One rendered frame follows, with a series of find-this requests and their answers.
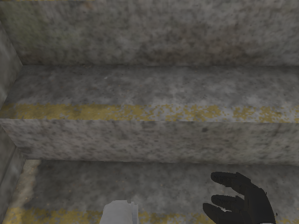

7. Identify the robot left thigh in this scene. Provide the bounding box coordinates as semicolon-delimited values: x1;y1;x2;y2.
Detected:
99;200;139;224

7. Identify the robot right hand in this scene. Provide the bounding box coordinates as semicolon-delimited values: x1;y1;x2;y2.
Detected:
203;172;278;224

